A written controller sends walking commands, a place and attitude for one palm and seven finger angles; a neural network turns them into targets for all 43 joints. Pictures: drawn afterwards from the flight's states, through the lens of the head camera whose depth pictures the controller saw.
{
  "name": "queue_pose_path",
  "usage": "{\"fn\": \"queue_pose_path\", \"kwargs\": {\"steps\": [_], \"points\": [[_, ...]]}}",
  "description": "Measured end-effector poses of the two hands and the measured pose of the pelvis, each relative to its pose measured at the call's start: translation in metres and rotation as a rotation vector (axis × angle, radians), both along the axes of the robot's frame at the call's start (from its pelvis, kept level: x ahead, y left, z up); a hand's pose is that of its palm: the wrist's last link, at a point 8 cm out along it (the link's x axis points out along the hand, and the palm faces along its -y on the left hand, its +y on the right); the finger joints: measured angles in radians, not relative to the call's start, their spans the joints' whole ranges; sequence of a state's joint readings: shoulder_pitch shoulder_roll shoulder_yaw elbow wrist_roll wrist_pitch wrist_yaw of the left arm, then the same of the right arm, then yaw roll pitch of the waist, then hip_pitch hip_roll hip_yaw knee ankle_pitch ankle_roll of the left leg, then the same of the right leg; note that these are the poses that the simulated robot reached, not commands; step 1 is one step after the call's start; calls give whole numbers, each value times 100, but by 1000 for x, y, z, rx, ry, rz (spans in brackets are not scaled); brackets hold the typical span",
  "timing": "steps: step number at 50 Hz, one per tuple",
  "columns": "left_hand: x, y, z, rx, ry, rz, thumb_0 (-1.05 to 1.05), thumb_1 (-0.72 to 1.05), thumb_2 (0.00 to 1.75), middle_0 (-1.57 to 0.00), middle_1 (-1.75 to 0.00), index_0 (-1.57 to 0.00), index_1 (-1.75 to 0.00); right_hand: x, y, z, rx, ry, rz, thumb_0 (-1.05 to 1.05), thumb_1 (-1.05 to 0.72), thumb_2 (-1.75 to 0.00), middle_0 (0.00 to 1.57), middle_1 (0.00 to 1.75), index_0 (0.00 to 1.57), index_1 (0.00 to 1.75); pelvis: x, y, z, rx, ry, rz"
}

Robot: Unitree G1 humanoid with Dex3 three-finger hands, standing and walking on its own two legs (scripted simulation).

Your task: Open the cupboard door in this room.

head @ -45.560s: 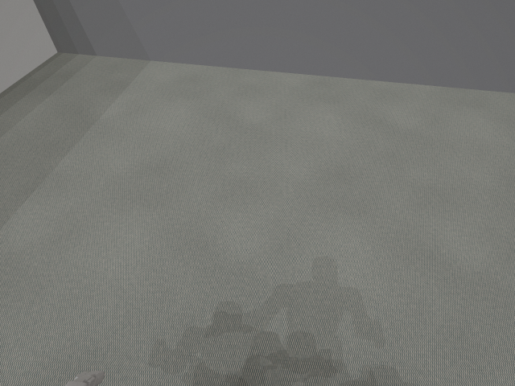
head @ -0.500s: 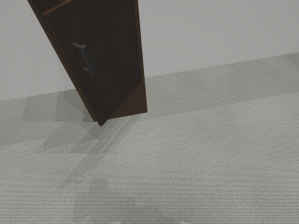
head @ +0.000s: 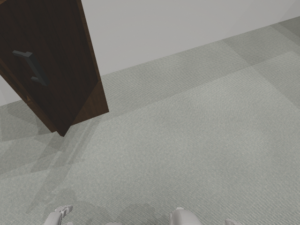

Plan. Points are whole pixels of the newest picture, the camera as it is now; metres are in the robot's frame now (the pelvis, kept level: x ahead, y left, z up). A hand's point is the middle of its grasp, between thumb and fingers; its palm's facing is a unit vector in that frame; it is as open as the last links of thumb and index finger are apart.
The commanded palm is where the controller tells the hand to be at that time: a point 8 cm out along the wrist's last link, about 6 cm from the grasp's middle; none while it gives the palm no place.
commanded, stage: walk to a spot facing it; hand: left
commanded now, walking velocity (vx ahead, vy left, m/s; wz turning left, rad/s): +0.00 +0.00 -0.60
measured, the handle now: (32, 68) +0.51 +0.43 +0.04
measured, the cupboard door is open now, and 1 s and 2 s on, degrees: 47 47 47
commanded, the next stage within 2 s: turn to face it in 1.84 s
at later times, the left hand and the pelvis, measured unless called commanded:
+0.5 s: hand (112, 191) +0.21 +0.14 -0.16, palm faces -0.35 -0.92 -0.16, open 7.4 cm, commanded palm none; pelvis +0.05 -0.01 +0.00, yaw -20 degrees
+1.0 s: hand (155, 155) +0.36 +0.01 -0.19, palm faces -0.57 -0.81 -0.15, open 7.3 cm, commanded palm none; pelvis +0.21 -0.11 -0.01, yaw -36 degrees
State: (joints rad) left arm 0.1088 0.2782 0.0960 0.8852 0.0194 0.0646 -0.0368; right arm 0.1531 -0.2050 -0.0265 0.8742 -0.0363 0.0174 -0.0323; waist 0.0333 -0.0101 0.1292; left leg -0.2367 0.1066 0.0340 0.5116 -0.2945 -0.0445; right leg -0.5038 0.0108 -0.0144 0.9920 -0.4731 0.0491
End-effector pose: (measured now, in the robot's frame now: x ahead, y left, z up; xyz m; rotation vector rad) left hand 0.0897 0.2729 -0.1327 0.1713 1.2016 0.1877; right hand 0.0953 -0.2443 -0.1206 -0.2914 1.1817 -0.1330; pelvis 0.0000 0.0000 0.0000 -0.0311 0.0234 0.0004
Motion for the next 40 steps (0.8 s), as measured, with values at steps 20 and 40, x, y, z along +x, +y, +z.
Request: {"fn": "queue_pose_path", "kwargs": {"steps": [20,40], "points": [[79,-58,-17,-30,72,-344,1,90,90,-20,-30,-20,-30,-90,-38,-4,-37,-1,-365,0,-90,-90,20,30,20,30,28,-4,-12,16,14,-293],[274,-228,-6,-61,-121,-670,0,91,90,-20,-30,-20,-30,-146,-36,-25,127,291,-727,1,-90,-90,21,30,21,30,120,-91,-16,4,-10,-516]]}}
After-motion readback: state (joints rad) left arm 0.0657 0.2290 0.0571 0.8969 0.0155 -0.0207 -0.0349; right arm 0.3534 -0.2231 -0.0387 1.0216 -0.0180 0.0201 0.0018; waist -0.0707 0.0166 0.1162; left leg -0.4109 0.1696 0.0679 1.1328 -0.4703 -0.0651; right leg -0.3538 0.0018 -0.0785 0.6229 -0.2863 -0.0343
